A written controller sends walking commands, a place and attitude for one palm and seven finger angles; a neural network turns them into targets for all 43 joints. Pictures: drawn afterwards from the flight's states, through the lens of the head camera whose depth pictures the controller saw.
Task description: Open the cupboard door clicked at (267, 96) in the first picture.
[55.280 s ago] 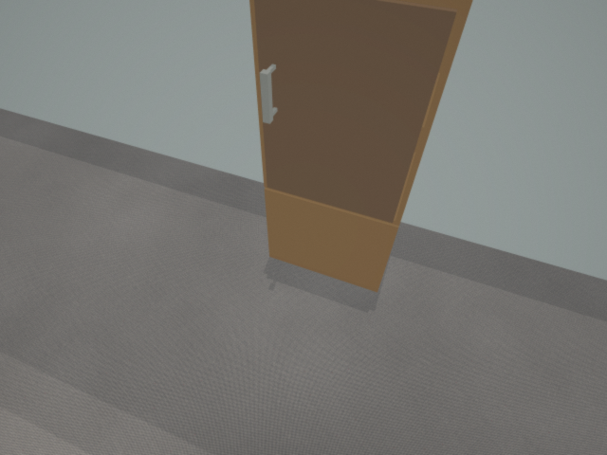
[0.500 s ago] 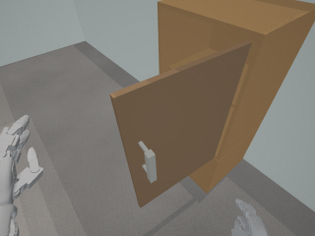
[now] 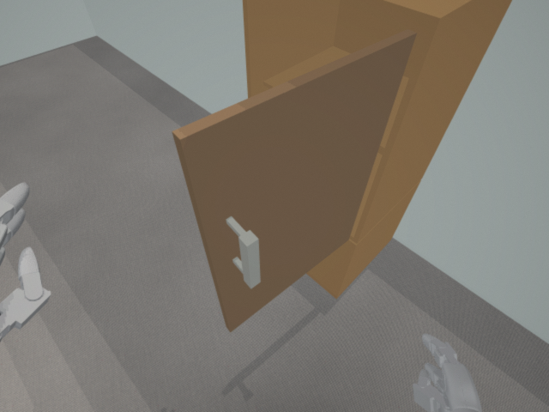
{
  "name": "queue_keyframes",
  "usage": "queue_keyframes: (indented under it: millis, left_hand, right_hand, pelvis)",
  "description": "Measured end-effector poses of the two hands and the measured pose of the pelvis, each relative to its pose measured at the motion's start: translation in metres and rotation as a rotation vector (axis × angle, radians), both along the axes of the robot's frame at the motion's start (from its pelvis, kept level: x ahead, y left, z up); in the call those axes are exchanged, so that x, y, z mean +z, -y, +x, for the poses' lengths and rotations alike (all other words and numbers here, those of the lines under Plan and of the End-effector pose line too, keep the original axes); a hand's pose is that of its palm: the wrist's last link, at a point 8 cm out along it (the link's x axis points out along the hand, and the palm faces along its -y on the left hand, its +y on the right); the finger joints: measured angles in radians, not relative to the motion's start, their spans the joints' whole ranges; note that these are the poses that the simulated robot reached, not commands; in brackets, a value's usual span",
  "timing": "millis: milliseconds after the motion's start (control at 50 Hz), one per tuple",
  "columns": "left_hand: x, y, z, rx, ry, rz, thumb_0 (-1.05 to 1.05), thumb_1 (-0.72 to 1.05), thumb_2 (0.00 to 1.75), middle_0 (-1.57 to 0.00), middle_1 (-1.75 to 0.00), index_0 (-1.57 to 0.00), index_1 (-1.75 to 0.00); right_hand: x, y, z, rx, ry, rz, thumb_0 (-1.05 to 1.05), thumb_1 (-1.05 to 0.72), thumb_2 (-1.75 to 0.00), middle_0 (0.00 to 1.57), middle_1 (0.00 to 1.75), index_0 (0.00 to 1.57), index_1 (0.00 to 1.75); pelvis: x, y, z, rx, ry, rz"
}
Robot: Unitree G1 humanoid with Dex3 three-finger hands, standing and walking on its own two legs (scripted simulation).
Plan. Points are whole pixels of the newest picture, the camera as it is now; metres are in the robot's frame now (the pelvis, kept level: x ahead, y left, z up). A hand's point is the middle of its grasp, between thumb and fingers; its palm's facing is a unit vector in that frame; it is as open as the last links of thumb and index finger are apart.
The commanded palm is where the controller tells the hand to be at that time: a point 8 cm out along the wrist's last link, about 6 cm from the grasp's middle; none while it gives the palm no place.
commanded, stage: step back with the hand held close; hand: left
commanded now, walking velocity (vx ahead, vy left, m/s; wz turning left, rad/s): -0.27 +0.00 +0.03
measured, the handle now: (242, 253) +0.35 +0.07 +0.01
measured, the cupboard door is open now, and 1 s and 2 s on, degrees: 85 85 85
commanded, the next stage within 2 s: stop stepping back and stand still in 0.72 s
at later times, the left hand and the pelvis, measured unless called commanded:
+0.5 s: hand out of the picture +0.11 +0.26 +0.16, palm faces +0.40 -0.78 -0.48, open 7.4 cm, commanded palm +0.04 +0.30 +0.18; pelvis -0.09 +0.00 -0.01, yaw +2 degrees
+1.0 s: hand out of the picture +0.02 +0.22 +0.17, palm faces +0.31 -0.79 -0.53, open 7.4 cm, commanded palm -0.03 +0.26 +0.18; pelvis -0.19 -0.03 -0.01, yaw -4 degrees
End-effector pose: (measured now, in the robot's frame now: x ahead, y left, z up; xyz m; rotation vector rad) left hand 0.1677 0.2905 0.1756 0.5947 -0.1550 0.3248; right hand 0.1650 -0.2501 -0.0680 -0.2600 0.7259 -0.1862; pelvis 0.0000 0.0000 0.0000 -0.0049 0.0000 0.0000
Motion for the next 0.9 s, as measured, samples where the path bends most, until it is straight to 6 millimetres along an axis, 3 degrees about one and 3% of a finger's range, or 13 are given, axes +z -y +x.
queue_keyframes:
  millis: [220, 340, 440, 580, 660, 720, 800, 840, 900]
  left_hand:
    - [0.002, -0.015, -0.055, 0.128, 0.115, 0.017, 0.01, 0.89, 0.9, -0.21, -0.31, -0.22, -0.3]
    - [-0.009, -0.003, -0.071, 0.135, 0.097, -0.055, 0.01, 0.89, 0.9, -0.21, -0.31, -0.21, -0.3]
    - [-0.001, 0.005, -0.082, 0.022, 0.118, -0.038, 0.01, 0.89, 0.9, -0.21, -0.31, -0.22, -0.3]
    - [0.015, -0.018, -0.116, 0.019, 0.125, 0.07, 0.01, 0.88, 0.9, -0.21, -0.31, -0.22, -0.3]
    - [0.012, -0.025, -0.139, 0.088, 0.117, 0.035, 0.01, 0.89, 0.9, -0.21, -0.31, -0.22, -0.3]
    - [0.001, -0.015, -0.15, 0.102, 0.095, -0.03, 0.01, 0.89, 0.9, -0.21, -0.31, -0.21, -0.3]
    - [-0.009, 0.016, -0.158, 0.028, 0.101, -0.058, 0.01, 0.89, 0.9, -0.2, -0.3, -0.21, -0.3]
    - [-0.008, 0.031, -0.161, -0.035, 0.109, -0.054, 0.01, 0.89, 0.9, -0.21, -0.31, -0.21, -0.3]
    - [0.005, 0.044, -0.167, -0.113, 0.121, 0.001, 0.01, 0.89, 0.9, -0.21, -0.31, -0.22, -0.3]
  right_hand:
    - [-0.008, -0.016, -0.041, 0.051, 0.001, -0.02, 0.01, -0.9, -0.9, 0.2, 0.3, 0.2, 0.3]
    - [-0.019, -0.017, -0.059, 0.06, -0.029, 0.032, 0.01, -0.9, -0.9, 0.2, 0.3, 0.2, 0.3]
    - [-0.012, -0.014, -0.079, 0.031, -0.009, 0.028, 0.01, -0.9, -0.9, 0.2, 0.3, 0.2, 0.3]
    - [0.003, -0.015, -0.106, 0.03, 0.029, -0.014, 0.01, -0.9, -0.9, 0.2, 0.3, 0.2, 0.3]
    - [0.004, -0.019, -0.121, 0.054, 0.025, 0.002, 0.01, -0.9, -0.9, 0.2, 0.3, 0.2, 0.3]
    - [0.003, -0.02, -0.13, 0.077, 0.028, 0.018, 0.01, -0.9, -0.9, 0.2, 0.3, 0.2, 0.3]
    - [-0.006, -0.014, -0.143, 0.112, 0.046, 0.034, 0.01, -0.9, -0.9, 0.2, 0.3, 0.2, 0.3]
    - [-0.011, -0.008, -0.154, 0.104, 0.031, 0.037, 0.01, -0.9, -0.9, 0.2, 0.3, 0.2, 0.3]
    - [-0.009, 0.002, -0.178, 0.057, -0.006, 0.041, 0.01, -0.9, -0.9, 0.2, 0.3, 0.2, 0.3]
  pelvis:
    - [-0.009, 0.0, -0.03, 0.046, -0.002, -0.001]
    - [-0.009, 0.008, -0.055, 0.035, -0.007, -0.012]
    - [-0.009, 0.005, -0.076, 0.039, 0.006, -0.019]
    - [-0.005, -0.001, -0.106, 0.031, 0.004, -0.036]
    - [0.0, 0.002, -0.122, 0.013, -0.026, -0.047]
    - [0.0, 0.008, -0.137, -0.011, -0.052, -0.035]
    - [-0.009, 0.023, -0.168, -0.038, -0.078, 0.002]
    - [-0.01, 0.027, -0.183, -0.047, -0.068, -0.016]
    - [-0.006, 0.032, -0.191, -0.051, -0.052, -0.004]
